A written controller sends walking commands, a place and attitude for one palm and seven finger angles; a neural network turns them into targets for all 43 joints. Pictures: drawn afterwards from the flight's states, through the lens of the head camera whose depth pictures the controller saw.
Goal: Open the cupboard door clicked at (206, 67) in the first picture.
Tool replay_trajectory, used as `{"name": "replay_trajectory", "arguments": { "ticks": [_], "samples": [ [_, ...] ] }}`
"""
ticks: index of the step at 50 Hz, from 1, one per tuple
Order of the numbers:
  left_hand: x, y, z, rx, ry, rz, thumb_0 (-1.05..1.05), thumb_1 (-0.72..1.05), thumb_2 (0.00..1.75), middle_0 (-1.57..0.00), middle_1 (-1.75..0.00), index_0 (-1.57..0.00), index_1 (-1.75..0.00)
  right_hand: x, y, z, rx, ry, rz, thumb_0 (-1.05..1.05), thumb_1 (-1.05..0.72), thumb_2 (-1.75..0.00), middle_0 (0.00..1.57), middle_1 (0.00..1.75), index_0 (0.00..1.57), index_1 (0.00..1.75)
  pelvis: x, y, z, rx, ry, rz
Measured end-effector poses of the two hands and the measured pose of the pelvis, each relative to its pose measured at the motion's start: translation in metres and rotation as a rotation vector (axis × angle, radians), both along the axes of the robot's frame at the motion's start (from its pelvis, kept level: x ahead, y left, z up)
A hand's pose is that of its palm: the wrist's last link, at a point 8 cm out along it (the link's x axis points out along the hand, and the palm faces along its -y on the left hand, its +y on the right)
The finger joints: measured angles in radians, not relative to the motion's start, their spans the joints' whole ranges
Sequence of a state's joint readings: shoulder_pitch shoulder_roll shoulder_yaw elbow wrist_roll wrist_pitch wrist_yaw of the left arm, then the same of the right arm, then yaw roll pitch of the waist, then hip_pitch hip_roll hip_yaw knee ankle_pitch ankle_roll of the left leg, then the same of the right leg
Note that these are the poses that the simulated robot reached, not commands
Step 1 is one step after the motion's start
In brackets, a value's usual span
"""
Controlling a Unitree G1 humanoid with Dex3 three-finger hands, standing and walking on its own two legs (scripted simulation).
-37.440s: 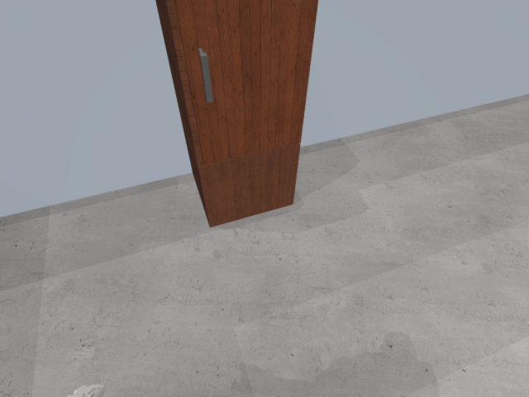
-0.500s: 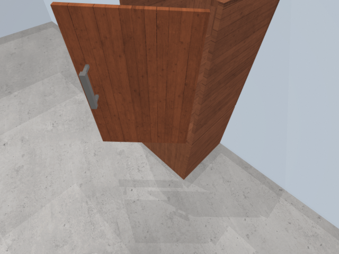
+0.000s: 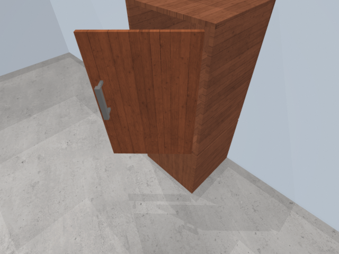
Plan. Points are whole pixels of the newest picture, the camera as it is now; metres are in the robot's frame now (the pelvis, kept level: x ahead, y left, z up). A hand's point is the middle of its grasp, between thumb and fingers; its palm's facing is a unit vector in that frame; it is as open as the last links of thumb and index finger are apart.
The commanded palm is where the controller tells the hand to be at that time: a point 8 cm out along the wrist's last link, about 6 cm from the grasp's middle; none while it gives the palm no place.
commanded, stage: come to a stop and stand still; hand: left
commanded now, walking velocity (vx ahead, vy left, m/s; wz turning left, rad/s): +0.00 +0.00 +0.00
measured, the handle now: (103, 100) +0.62 +0.29 +0.01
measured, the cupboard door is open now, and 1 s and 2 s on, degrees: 44 44 44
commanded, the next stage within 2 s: look again from close up in 0.14 s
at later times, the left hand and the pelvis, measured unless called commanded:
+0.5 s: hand out of the picture +0.00 +0.16 -0.17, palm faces +0.02 -0.99 -0.17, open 7.3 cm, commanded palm none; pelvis +0.01 -0.01 +0.00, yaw +0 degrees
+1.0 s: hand out of the picture +0.02 +0.16 -0.18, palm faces +0.07 -0.99 -0.15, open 7.3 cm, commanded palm none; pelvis +0.03 +0.00 +0.00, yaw +0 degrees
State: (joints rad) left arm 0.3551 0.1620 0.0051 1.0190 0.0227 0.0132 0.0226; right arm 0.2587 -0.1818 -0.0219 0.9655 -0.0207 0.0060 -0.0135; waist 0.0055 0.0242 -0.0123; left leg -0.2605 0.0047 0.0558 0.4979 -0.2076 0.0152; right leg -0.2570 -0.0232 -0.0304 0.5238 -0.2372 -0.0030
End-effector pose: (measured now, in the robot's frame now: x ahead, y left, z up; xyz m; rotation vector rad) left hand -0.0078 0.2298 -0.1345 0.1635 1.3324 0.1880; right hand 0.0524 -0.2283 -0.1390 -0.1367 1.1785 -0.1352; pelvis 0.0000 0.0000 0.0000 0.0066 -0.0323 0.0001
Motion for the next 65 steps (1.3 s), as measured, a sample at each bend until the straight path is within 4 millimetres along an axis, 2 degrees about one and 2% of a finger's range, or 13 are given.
{"name": "replay_trajectory", "arguments": {
  "ticks": [5,11,15,18,23,30,35,44,49,55,59,65],
  "samples": [
    [-0.004,-0.007,-0.002,-0.021,0.016,-0.002,0.0,0.91,0.9,-0.2,-0.3,-0.2,-0.3,-0.04,-0.004,-0.003,-0.006,0.111,-0.02,0.0,-0.92,-0.9,0.2,0.3,0.2,0.3,-0.001,-0.002,0.002,-0.001,0.007,0.003],
    [-0.002,-0.016,-0.005,-0.044,0.029,-0.005,0.0,0.91,0.9,-0.2,-0.3,-0.2,-0.3,-0.084,0.001,-0.004,0.003,0.24,-0.048,0.01,-0.91,-0.9,0.2,0.3,0.19,0.3,0.0,-0.003,0.002,-0.002,0.012,0.007],
    [0.002,-0.02,-0.007,-0.054,0.034,-0.008,0.0,0.91,0.9,-0.2,-0.3,-0.2,-0.3,-0.101,0.009,-0.004,0.019,0.295,-0.062,0.01,-0.91,-0.9,0.2,0.3,0.19,0.3,0.002,-0.004,0.003,-0.001,0.013,0.008],
    [0.004,-0.021,-0.007,-0.055,0.042,-0.009,0.0,0.92,0.9,-0.2,-0.3,-0.2,-0.3,-0.106,0.015,-0.004,0.033,0.314,-0.069,0.01,-0.91,-0.9,0.2,0.3,0.19,0.3,0.003,-0.005,0.003,-0.001,0.014,0.006],
    [0.006,-0.023,-0.008,-0.057,0.05,-0.009,0.0,0.92,0.9,-0.2,-0.3,-0.2,-0.3,-0.098,0.022,-0.005,0.051,0.308,-0.073,0.01,-0.91,-0.9,0.2,0.3,0.19,0.3,0.007,-0.005,0.003,-0.001,0.014,0.002],
    [0.009,-0.026,-0.009,-0.063,0.055,-0.002,0.0,0.92,0.9,-0.2,-0.3,-0.2,-0.3,-0.07,0.026,-0.006,0.056,0.25,-0.061,0.01,-0.91,-0.9,0.2,0.3,0.2,0.3,0.013,-0.005,0.004,-0.001,0.011,-0.001],
    [0.01,-0.028,-0.009,-0.069,0.053,0.004,0.0,0.92,0.9,-0.2,-0.3,-0.2,-0.3,-0.052,0.021,-0.006,0.037,0.222,-0.048,0.02,-0.92,-0.9,0.2,0.3,0.2,0.3,0.017,-0.004,0.004,-0.001,0.008,-0.003],
    [0.014,-0.028,-0.009,-0.078,0.06,0.005,0.0,0.92,0.9,-0.2,-0.3,-0.2,-0.3,-0.035,0.01,-0.002,0.009,0.197,-0.04,0.01,-0.92,-0.9,0.2,0.3,0.19,0.3,0.023,-0.003,0.005,-0.002,0.01,-0.005],
    [0.016,-0.021,-0.011,-0.08,0.057,0.032,0.0,0.91,0.9,-0.2,-0.3,-0.2,-0.3,-0.031,0.011,-0.003,0.0,0.213,-0.023,0.01,-0.91,-0.9,0.2,0.3,0.19,0.3,0.031,0.003,0.002,-0.012,0.01,0.001],
    [0.019,0.003,-0.017,-0.077,0.084,0.062,0.0,0.91,0.9,-0.21,-0.3,-0.2,-0.3,-0.019,0.022,0.0,-0.026,0.221,-0.024,0.01,-0.91,-0.9,0.2,0.3,0.19,0.3,0.048,0.021,-0.001,-0.008,0.012,-0.004],
    [0.035,0.021,-0.016,-0.055,0.11,0.025,0.0,0.91,0.9,-0.2,-0.3,-0.2,-0.3,-0.015,0.034,-0.001,-0.025,0.201,-0.048,0.01,-0.91,-0.9,0.2,0.3,0.19,0.3,0.058,0.031,-0.002,0.006,0.016,-0.033],
    [0.088,0.03,-0.008,-0.023,0.032,-0.022,0.0,0.91,0.9,-0.2,-0.3,-0.2,-0.3,-0.02,0.056,-0.006,0.023,0.241,-0.068,0.01,-0.91,-0.9,0.2,0.3,0.19,0.3,0.067,0.034,0.0,0.021,0.012,-0.03]
  ]
}}
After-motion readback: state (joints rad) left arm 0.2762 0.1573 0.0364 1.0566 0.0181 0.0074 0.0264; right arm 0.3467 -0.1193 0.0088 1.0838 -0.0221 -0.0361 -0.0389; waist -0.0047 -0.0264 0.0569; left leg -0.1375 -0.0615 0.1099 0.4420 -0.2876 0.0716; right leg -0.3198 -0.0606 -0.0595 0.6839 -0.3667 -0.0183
